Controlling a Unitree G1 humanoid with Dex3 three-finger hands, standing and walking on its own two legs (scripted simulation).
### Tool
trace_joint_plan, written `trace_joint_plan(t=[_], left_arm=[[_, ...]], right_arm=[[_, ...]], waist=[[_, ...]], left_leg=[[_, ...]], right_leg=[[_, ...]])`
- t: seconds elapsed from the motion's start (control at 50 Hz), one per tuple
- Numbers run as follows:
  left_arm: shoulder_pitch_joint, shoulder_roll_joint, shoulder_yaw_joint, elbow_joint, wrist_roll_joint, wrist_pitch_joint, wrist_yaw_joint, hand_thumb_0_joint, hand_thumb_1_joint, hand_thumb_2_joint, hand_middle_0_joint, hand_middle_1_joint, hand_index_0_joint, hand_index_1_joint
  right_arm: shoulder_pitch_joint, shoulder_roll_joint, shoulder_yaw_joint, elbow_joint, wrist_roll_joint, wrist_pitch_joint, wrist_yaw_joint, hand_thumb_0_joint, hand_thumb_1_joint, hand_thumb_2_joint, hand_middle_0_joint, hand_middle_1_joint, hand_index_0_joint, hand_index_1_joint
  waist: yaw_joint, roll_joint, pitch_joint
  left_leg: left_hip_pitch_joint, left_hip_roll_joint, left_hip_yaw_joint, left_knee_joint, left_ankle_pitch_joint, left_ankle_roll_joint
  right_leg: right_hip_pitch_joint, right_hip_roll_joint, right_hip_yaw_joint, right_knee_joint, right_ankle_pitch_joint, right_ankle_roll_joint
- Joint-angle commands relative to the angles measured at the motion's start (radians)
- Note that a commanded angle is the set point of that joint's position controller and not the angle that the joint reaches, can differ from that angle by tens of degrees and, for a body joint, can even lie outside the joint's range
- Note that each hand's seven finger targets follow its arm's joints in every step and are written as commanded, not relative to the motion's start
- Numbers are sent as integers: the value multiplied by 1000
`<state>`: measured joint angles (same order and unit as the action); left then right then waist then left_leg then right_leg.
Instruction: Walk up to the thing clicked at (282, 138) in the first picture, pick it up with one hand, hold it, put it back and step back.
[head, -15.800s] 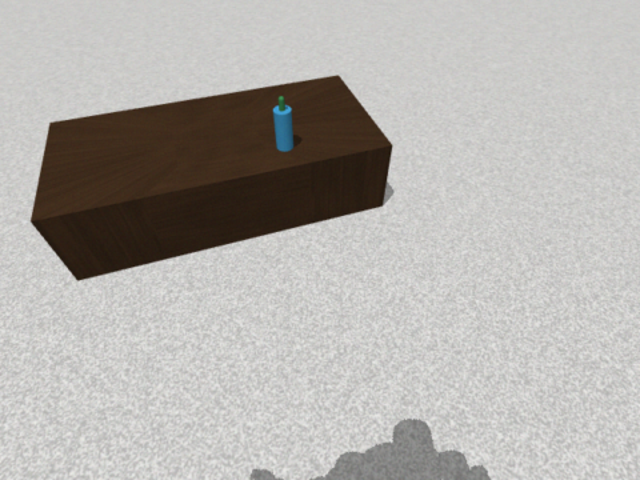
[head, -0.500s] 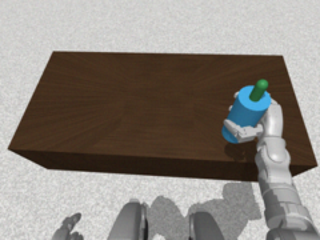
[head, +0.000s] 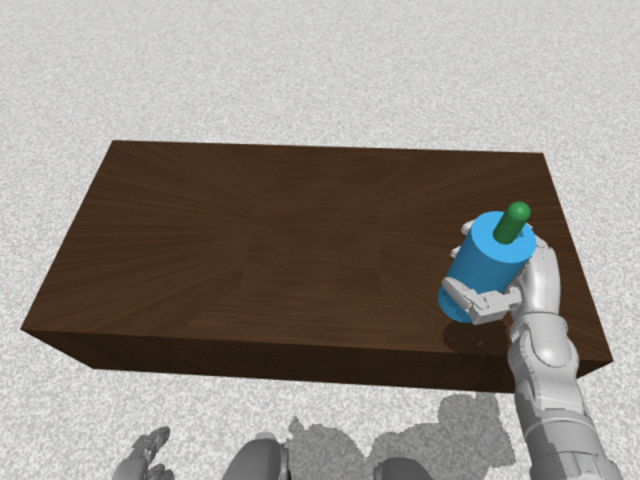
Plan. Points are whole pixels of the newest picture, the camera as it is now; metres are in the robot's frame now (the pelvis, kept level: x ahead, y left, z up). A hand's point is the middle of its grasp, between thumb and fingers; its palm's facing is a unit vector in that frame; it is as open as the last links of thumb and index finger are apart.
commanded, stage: lift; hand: right
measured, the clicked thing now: (486, 261) +0.36 -0.17 +0.05
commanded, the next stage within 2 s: hold in 0.40 s
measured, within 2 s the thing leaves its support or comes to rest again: neither
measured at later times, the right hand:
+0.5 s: hand (493, 272) +0.35 -0.18 +0.05, palm faces +0.09 +1.00 -0.01, open 9.4 cm
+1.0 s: hand (501, 275) +0.34 -0.18 +0.07, palm faces +0.10 +0.99 -0.01, open 9.4 cm
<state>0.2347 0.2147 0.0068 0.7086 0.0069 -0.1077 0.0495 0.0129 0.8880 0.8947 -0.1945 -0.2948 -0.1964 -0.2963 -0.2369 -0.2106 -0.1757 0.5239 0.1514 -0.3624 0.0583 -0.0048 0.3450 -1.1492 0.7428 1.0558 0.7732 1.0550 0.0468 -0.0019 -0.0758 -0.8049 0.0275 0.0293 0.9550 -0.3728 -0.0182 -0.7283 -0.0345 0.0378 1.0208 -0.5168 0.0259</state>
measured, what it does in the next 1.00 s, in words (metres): stands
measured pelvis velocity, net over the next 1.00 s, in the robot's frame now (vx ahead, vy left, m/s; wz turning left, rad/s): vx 0.01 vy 0.00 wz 0.00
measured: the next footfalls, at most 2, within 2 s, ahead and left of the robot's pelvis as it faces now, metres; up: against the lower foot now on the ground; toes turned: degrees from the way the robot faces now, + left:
none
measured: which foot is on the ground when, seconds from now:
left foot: down 0.00-1.00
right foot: down 0.00-1.00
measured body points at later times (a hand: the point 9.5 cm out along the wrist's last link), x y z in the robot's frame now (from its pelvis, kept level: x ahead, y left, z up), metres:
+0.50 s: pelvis +0.01 +0.00 +0.02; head +0.07 -0.02 +0.46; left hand +0.13 +0.25 -0.09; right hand +0.34 -0.23 +0.06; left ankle +0.05 +0.13 -0.68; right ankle -0.01 -0.13 -0.68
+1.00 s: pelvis +0.01 +0.00 +0.02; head +0.06 -0.02 +0.47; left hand +0.14 +0.24 -0.08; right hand +0.33 -0.23 +0.07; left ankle +0.05 +0.13 -0.68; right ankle -0.01 -0.13 -0.68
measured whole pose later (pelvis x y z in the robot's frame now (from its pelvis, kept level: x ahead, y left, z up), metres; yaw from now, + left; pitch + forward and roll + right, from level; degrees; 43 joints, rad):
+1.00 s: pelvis +0.01 +0.00 +0.02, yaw +0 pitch +8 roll +1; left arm 0.23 0.20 0.00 0.71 0.00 -0.10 0.07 0.01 0.90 0.90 -0.20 -0.31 -0.20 -0.31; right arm -0.10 -0.20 -0.14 0.39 0.17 -0.33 0.06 0.00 0.35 -1.15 0.74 1.06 0.77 1.05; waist 0.02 0.00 -0.05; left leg -0.60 0.03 0.03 0.80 -0.33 -0.02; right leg -0.53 -0.03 0.03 0.87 -0.47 0.02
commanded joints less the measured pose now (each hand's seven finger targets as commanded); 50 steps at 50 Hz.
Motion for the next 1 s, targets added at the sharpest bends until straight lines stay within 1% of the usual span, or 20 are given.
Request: trace_joint_plan(t=[0.0,0.02,0.04,0.14,0.24,0.28,0.3,0.34,0.36,0.42,0.48,0.58,0.7,0.78,0.82,0.86,0.88,0.92,0.94,0.98], left_arm=[[25,152,57,-95,-5,-38,16,0,894,883,-194,-291,-197,-288],[21,148,53,-106,-6,-39,17,0,894,883,-194,-290,-196,-288],[18,143,52,-103,-6,-41,19,0,895,884,-193,-290,-195,-288],[6,139,51,-102,-6,-43,22,0,895,884,-194,-291,-195,-290],[9,140,48,-102,-7,-38,30,0,895,883,-195,-293,-197,-291],[9,143,50,-93,-7,-41,30,0,895,883,-197,-296,-199,-293],[18,150,59,-82,-6,-39,31,0,894,886,-196,-294,-197,-293],[1,137,45,-103,-9,-39,29,0,893,886,-196,-294,-196,-293],[14,155,58,-94,-8,-35,31,0,898,882,-195,-294,-198,-290],[5,140,50,-102,-9,-34,29,0,895,886,-197,-296,-199,-294],[7,147,54,-106,-9,-32,29,0,895,886,-197,-297,-200,-293],[-13,144,53,-106,-10,-37,29,0,894,895,-201,-302,-200,-302],[-20,122,35,-115,-12,-38,30,0,897,895,-201,-303,-203,-301],[-1,146,57,-99,-9,-35,34,0,896,899,-202,-305,-203,-305],[-13,122,35,-113,-15,-35,35,0,894,899,-202,-304,-202,-304],[-9,142,52,-103,-13,-33,38,0,894,899,-202,-305,-202,-305],[-16,136,50,-100,-13,-35,37,0,897,898,-202,-306,-203,-305],[-22,120,37,-111,-14,-38,36,0,896,897,-202,-304,-203,-303],[-25,117,29,-120,-16,-38,34,0,897,896,-202,-305,-204,-303],[-33,124,35,-120,-17,-35,36,0,897,897,-202,-305,-204,-303]], right_arm=[[-343,-157,-66,-326,39,-120,10,0,-223,-1314,1320,1451,1357,1451],[-347,-167,-82,-358,42,-122,5,0,-242,-1320,1331,1458,1367,1458],[-348,-142,-54,-354,42,-122,8,0,-252,-1317,1334,1456,1368,1456],[-339,-153,-58,-391,45,-130,6,0,-239,-1317,1330,1457,1366,1458],[-307,-135,-27,-411,40,-126,10,0,-252,-1320,1317,1450,1354,1450],[-273,-134,-39,-379,46,-116,9,0,-252,-1323,1322,1455,1358,1455],[-266,-120,-37,-348,50,-114,11,0,-244,-1311,1316,1444,1352,1445],[-313,-145,-43,-420,50,-117,11,0,-258,-1315,1333,1454,1365,1454],[-274,-149,-51,-375,46,-111,12,0,-254,-1318,1330,1456,1364,1456],[-291,-125,-23,-414,48,-113,16,0,-278,-1310,1327,1444,1359,1444],[-259,-134,-32,-399,48,-106,17,0,-289,-1323,1334,1454,1366,1454],[-257,-131,-32,-413,54,-104,12,0,-241,-1327,1341,1465,1373,1465],[-244,-132,-25,-472,52,-113,8,0,-222,-1313,1325,1449,1357,1449],[-227,-132,-32,-448,54,-103,5,0,-212,-1323,1335,1462,1368,1462],[-251,-137,-31,-494,54,-104,4,0,-232,-1333,1349,1474,1381,1474],[-166,-121,-28,-410,49,-87,4,0,-240,-1331,1337,1465,1370,1465],[-198,-106,-14,-425,56,-87,8,0,-260,-1329,1346,1465,1376,1465],[-261,-132,-25,-508,56,-96,5,0,-243,-1322,1339,1458,1370,1458],[-231,-139,-23,-512,51,-94,4,0,-253,-1326,1340,1460,1371,1460],[-191,-125,-13,-466,50,-83,8,0,-272,-1324,1345,1459,1375,1459]], waist=[[-2,-54,-377],[-11,-45,-393],[3,-40,-364],[-7,-55,-360],[-4,-70,-378],[-11,-60,-347],[2,-28,-339],[-12,-72,-350],[-15,-60,-351],[-8,-58,-332],[-19,-63,-334],[-21,-51,-295],[-28,-70,-325],[-17,-55,-331],[-22,-55,-345],[-15,-30,-290],[-12,-28,-259],[-21,-49,-315],[-34,-77,-322],[-21,-52,-273]], left_leg=[[331,-20,-2,-123,265,30],[352,-20,-4,-129,275,29],[338,-22,-1,-136,256,27],[354,-22,-2,-152,248,28],[367,-23,0,-158,297,30],[376,-22,3,-166,281,31],[366,-24,8,-167,286,29],[374,-24,8,-175,274,32],[371,-25,11,-173,280,33],[380,-26,14,-179,284,32],[395,-24,9,-185,297,33],[401,-22,8,-211,247,29],[430,-21,7,-209,282,31],[433,-20,8,-204,333,30],[445,-20,7,-212,340,29],[437,-20,9,-225,311,28],[426,-20,11,-231,289,26],[457,-18,10,-231,315,27],[458,-20,12,-227,321,30],[443,-22,12,-236,303,28]], right_leg=[[133,33,-31,-171,324,-26],[141,33,-31,-175,326,-29],[137,32,-30,-183,306,-30],[158,31,-30,-203,299,-29],[224,27,-28,-212,368,-21],[202,28,-26,-226,352,-21],[195,26,-22,-224,364,-22],[215,25,-22,-241,364,-18],[231,22,-18,-243,384,-15],[228,21,-16,-252,382,-16],[238,25,-21,-255,399,-15],[223,27,-25,-272,318,-23],[256,28,-26,-278,360,-19],[265,27,-23,-269,424,-17],[292,27,-26,-272,424,-20],[263,28,-27,-281,384,-24],[248,27,-26,-287,363,-25],[280,28,-27,-289,390,-22],[296,26,-25,-296,412,-16],[279,27,-27,-300,382,-21]])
